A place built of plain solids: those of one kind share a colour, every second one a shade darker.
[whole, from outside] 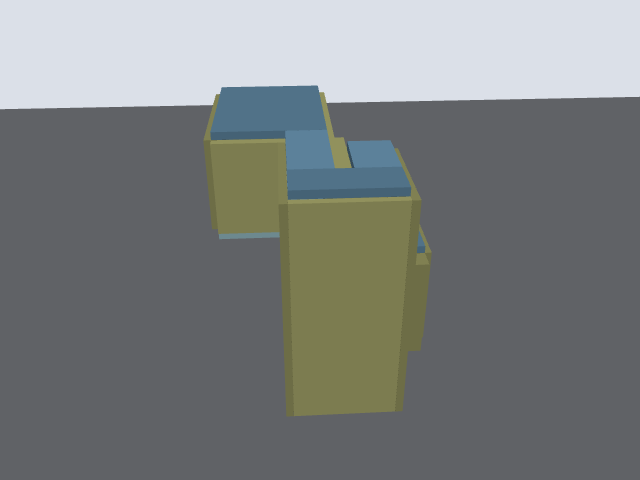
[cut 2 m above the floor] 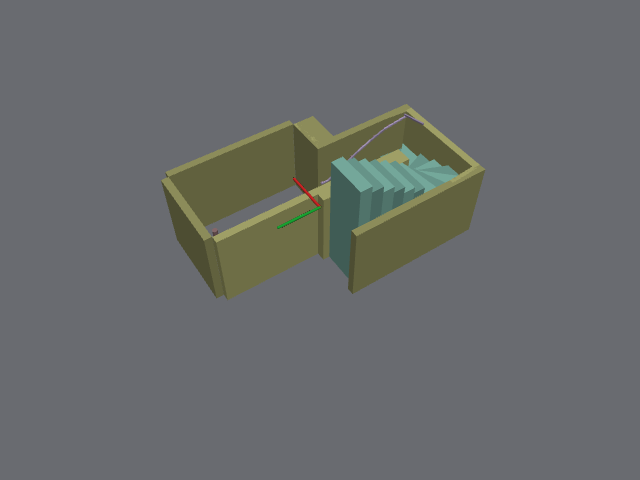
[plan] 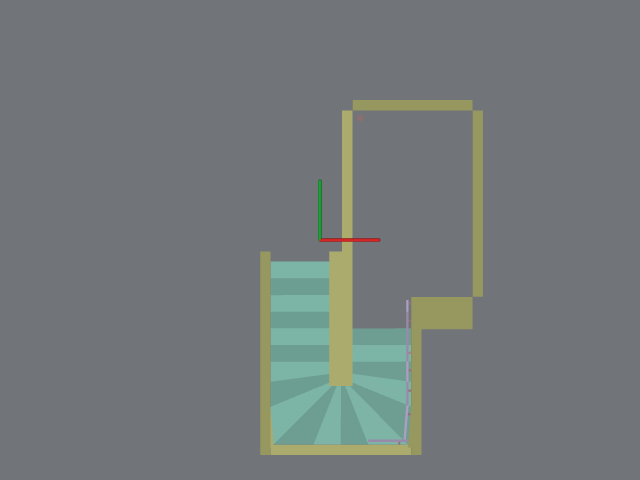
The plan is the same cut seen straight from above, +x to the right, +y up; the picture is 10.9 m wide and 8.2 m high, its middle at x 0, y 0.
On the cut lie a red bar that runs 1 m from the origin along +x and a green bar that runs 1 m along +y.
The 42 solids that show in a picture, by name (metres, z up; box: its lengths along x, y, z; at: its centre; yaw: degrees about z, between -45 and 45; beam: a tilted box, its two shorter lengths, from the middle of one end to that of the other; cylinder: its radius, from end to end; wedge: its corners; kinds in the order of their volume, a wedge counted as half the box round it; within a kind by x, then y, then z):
{
 "wall_1": {"box": [0.18, 3.69, 2.41], "at": [-2.7, 1.65, 4.38]},
 "wall_2": {"box": [1.76, 0.25, 2.41], "at": [-1.73, -0.32, 4.38]},
 "wall_3": {"box": [0.18, 3.48, 5.63], "at": [-0.93, -1.94, 2.77]},
 "wall_4": {"box": [0.1, 0.75, 5.88], "at": [-0.87, -3.17, 2.64], "yaw": 4.6},
 "wall_5": {"box": [0.18, 3.69, 2.41], "at": [0.25, 1.65, 4.38]},
 "wall_6": {"box": [2.4, 0.18, 5.63], "at": [0.36, -3.59, 2.77]},
 "wall_7": {"box": [0.4, 2.3, 5.88], "at": [0.36, -1.35, 2.64]},
 "wall_8": {"box": [0.18, 3.19, 2.78], "at": [0.47, 0.62, 1.34]},
 "wall_9": {"box": [0.1, 0.75, 5.88], "at": [1.58, -3.17, 2.64], "yaw": -4.6},
 "wall_10": {"box": [2.05, 0.18, 2.78], "at": [1.58, 2.3, 1.34]},
 "wall_11": {"box": [0.18, 2.7, 5.63], "at": [1.65, -2.32, 2.77]},
 "wall_12": {"box": [1.05, 0.55, 2.78], "at": [2.08, -1.25, 1.34]},
 "wall_13": {"box": [0.18, 3.19, 2.78], "at": [2.7, 0.62, 1.34]},
 "tread_1": {"wedge": [[-0.85, -2.85, -0.05], [-0.85, -2.85, 1.66], [-0.79, -3.49, -0.05], [-0.79, -3.49, 1.67], [0.15, -2.44, -0.05], [0.15, -2.44, 1.67], [0.2, -2.5, -0.05], [0.2, -2.5, 1.67]]},
 "tread_2": {"wedge": [[-0.84, -2.85, -0.05], [-0.84, -2.85, 1.84], [-0.84, -2.42, -0.05], [-0.84, -2.42, 1.83], [0.16, -2.44, -0.05], [0.16, -2.44, 1.84], [0.16, -2.29, -0.05], [0.16, -2.29, 1.84]]},
 "tread_3": {"wedge": [[-0.84, -2.42, -0.05], [-0.84, -2.42, 2.0], [-0.84, -2.08, -0.05], [-0.84, -2.08, 2.0], [0.16, -2.29, -0.05], [0.16, -2.29, 2.0], [0.16, -2.08, -0.05], [0.16, -2.08, 2.0]]},
 "tread_4": {"wedge": [[-0.84, -2.08, -0.05], [-0.84, -2.08, 2.17], [-0.84, -1.79, -0.05], [-0.84, -1.79, 2.17], [0.16, -2.08, -0.05], [0.16, -2.08, 2.17], [0.16, -1.79, -0.05], [0.16, -1.79, 2.17]]},
 "tread_5": {"wedge": [[-0.84, -1.79, -0.05], [-0.84, -1.79, 2.34], [-0.84, -1.51, -0.05], [-0.84, -1.51, 2.34], [0.16, -1.79, -0.05], [0.16, -1.79, 2.34], [0.16, -1.5, -0.05], [0.16, -1.5, 2.34]]},
 "tread_6": {"wedge": [[-0.84, -1.51, -0.05], [-0.84, -1.51, 2.51], [-0.84, -1.22, -0.05], [-0.84, -1.22, 2.5], [0.16, -1.51, -0.05], [0.16, -1.51, 2.51], [0.16, -1.22, -0.05], [0.16, -1.22, 2.5]]},
 "tread_7": {"wedge": [[-0.84, -1.23, -0.05], [-0.84, -1.23, 2.67], [-0.84, -0.94, -0.05], [-0.84, -0.94, 2.67], [0.16, -1.23, -0.05], [0.16, -1.23, 2.67], [0.16, -0.94, -0.05], [0.16, -0.94, 2.67]]},
 "tread_8": {"wedge": [[-0.84, -0.94, -0.05], [-0.84, -0.94, 2.84], [-0.84, -0.65, -0.05], [-0.84, -0.65, 2.84], [0.16, -0.94, -0.05], [0.16, -0.94, 2.84], [0.16, -0.65, -0.05], [0.16, -0.65, 2.84]]},
 "tread_9": {"wedge": [[-0.84, -0.65, -0.05], [-0.84, -0.65, 3.01], [-0.84, -0.37, -0.05], [-0.84, -0.37, 3.0], [0.16, -0.65, -0.05], [0.16, -0.65, 3.01], [0.16, -0.37, -0.05], [0.16, -0.37, 3.0]]},
 "tread_10": {"wedge": [[-0.8, -3.5, -0.05], [-0.8, -3.5, 1.5], [-0.11, -3.5, -0.05], [-0.11, -3.5, 1.5], [0.2, -2.5, -0.05], [0.2, -2.5, 1.5], [0.28, -2.5, -0.05], [0.28, -2.5, 1.5]]},
 "tread_11": {"wedge": [[-0.11, -3.5, -0.05], [-0.11, -3.5, 1.33], [0.28, -2.5, -0.05], [0.28, -2.5, 1.34], [0.36, -3.5, -0.05], [0.36, -3.5, 1.34], [0.36, -2.5, -0.05], [0.36, -2.5, 1.34]]},
 "tread_12": {"wedge": [[0.35, -3.5, -0.05], [0.35, -3.5, 1.16], [0.35, -2.5, -0.05], [0.35, -2.5, 1.17], [0.43, -2.5, -0.05], [0.43, -2.5, 1.17], [0.83, -3.5, -0.05], [0.83, -3.5, 1.17]]},
 "tread_13": {"wedge": [[0.43, -2.5, -0.05], [0.43, -2.5, 1.0], [0.51, -2.5, -0.05], [0.51, -2.5, 1.0], [0.82, -3.5, -0.05], [0.82, -3.5, 1.0], [1.5, -3.5, -0.05], [1.5, -3.5, 1.0]]},
 "tread_14": {"wedge": [[0.51, -2.5, -0.05], [0.51, -2.5, 0.83], [0.56, -2.44, -0.05], [0.56, -2.44, 0.84], [1.51, -3.5, -0.05], [1.51, -3.5, 0.83], [1.56, -2.85, -0.05], [1.56, -2.85, 0.84]]},
 "tread_15": {"wedge": [[0.56, -2.44, -0.05], [0.56, -2.44, 0.67], [0.56, -2.28, -0.05], [0.56, -2.28, 0.67], [1.56, -2.85, -0.05], [1.56, -2.85, 0.66], [1.56, -2.42, -0.05], [1.56, -2.42, 0.67]]},
 "tread_16": {"wedge": [[0.56, -2.29, -0.05], [0.56, -2.29, 0.5], [0.56, -2.08, -0.05], [0.56, -2.08, 0.5], [1.56, -2.43, -0.05], [1.56, -2.43, 0.5], [1.56, -2.08, -0.05], [1.56, -2.08, 0.5]]},
 "tread_17": {"wedge": [[0.56, -2.08, -0.05], [0.56, -2.08, 0.33], [0.56, -1.79, -0.05], [0.56, -1.79, 0.34], [1.56, -2.08, -0.05], [1.56, -2.08, 0.33], [1.56, -1.79, -0.05], [1.56, -1.79, 0.34]]},
 "tread_18": {"wedge": [[0.56, -1.8, -0.05], [0.56, -1.8, 0.16], [0.56, -1.51, -0.05], [0.56, -1.51, 0.17], [1.56, -1.8, -0.05], [1.56, -1.8, 0.16], [1.56, -1.51, -0.05], [1.56, -1.51, 0.17]]},
 "roof_1": {"box": [2.76, 3.69, 0.2], "at": [-1.23, 1.65, 5.68]},
 "roof_2": {"box": [1.0, 2.3, 0.2], "at": [-0.34, -1.35, 5.68]},
 "roof_3": {"box": [2.4, 1.0, 0.2], "at": [0.36, -3.0, 5.68]},
 "roof_4": {"box": [1.0, 1.52, 0.2], "at": [1.06, -1.73, 5.68]},
 "roof_5": {"box": [2.05, 3.19, 0.2], "at": [1.58, 0.62, 2.83]},
 "floor_1": {"box": [2.76, 3.87, 0.2], "at": [-1.23, 1.56, 3.07]},
 "guard_rail_1": {"wedge": [[0.83, -3.45, 2.08], [0.83, -3.45, 2.13], [0.83, -3.41, 2.08], [0.83, -3.41, 2.13], [1.5, -3.45, 1.92], [1.5, -3.45, 1.96], [1.5, -3.41, 1.92], [1.5, -3.41, 1.96]]},
 "guard_rail_2": {"wedge": [[1.42, -3.45, 1.91], [1.42, -3.45, 1.95], [1.46, -3.45, 1.91], [1.46, -3.45, 1.95], [1.47, -2.82, 1.75], [1.47, -2.82, 1.79], [1.51, -2.83, 1.75], [1.51, -2.83, 1.79]]},
 "guard_rail_3": {"wedge": [[1.47, -2.85, 1.75], [1.47, -2.85, 1.79], [1.47, -2.42, 1.58], [1.47, -2.42, 1.62], [1.51, -2.85, 1.75], [1.51, -2.85, 1.79], [1.51, -2.42, 1.58], [1.51, -2.42, 1.62]]},
 "guard_rail_4": {"wedge": [[1.47, -2.42, 1.58], [1.47, -2.42, 1.62], [1.47, -2.08, 1.41], [1.47, -2.08, 1.46], [1.51, -2.42, 1.58], [1.51, -2.42, 1.62], [1.51, -2.08, 1.41], [1.51, -2.08, 1.46]]},
 "guard_rail_5": {"wedge": [[1.47, -2.08, 1.41], [1.47, -2.08, 1.46], [1.47, -1.23, 0.91], [1.47, -1.23, 0.96], [1.51, -2.08, 1.41], [1.51, -2.08, 1.46], [1.51, -1.23, 0.91], [1.51, -1.23, 0.96]]}
}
